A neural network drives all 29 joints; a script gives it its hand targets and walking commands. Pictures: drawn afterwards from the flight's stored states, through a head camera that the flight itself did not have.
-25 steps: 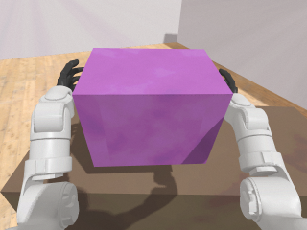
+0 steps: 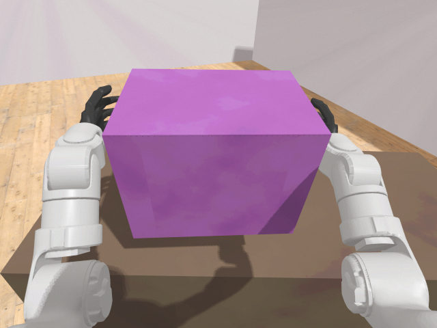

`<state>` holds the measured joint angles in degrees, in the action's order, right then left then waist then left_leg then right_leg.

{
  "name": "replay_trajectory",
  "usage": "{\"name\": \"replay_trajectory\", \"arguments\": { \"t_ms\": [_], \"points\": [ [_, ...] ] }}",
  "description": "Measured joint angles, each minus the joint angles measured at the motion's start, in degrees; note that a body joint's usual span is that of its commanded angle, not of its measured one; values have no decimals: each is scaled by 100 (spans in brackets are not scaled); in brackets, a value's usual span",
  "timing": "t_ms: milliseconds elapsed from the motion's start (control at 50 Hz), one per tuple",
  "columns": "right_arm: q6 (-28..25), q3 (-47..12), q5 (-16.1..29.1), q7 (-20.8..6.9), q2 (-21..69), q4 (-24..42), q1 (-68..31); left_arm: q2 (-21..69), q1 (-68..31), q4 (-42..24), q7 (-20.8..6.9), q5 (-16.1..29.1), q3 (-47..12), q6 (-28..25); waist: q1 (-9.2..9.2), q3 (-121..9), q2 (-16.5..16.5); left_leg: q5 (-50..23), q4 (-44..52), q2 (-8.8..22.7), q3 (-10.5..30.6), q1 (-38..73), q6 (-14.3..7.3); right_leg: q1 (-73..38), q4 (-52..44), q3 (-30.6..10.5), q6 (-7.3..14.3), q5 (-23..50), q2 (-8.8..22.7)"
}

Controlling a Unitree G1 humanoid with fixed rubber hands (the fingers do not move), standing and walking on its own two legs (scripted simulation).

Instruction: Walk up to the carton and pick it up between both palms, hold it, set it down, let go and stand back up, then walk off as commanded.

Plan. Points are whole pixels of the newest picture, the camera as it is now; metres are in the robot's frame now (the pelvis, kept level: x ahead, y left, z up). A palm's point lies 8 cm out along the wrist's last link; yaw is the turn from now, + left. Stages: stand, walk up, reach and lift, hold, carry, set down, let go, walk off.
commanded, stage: hold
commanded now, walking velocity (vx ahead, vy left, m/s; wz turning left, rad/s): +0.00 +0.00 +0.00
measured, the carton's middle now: (213, 152) +0.39 -0.01 +0.19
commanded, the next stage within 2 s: none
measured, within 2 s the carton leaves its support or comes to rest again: neither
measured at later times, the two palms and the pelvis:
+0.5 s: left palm (94, 128) +0.36 +0.19 +0.26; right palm (324, 139) +0.37 -0.21 +0.23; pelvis +0.00 +0.00 +0.00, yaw +0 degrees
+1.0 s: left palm (93, 131) +0.36 +0.19 +0.25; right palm (323, 140) +0.37 -0.20 +0.23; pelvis +0.00 +0.00 +0.00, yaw +0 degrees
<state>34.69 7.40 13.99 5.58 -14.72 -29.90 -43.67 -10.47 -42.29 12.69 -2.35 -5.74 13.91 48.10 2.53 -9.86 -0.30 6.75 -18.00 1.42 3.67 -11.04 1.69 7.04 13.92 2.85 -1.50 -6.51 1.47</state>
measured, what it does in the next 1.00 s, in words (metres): stands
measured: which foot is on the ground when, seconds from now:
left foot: down 0.00-1.00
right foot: down 0.00-1.00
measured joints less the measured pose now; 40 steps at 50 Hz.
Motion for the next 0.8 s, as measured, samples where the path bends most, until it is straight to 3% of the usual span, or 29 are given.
{"name": "replay_trajectory", "arguments": {
  "t_ms": [800],
  "points": [
    [-9,20,0,-8,0,-1,-3,2,-57,26,-4,-21,6,-11,0,4,0,3,0,1,0,0,8,0,2,0,2,-7,-1]
  ]
}}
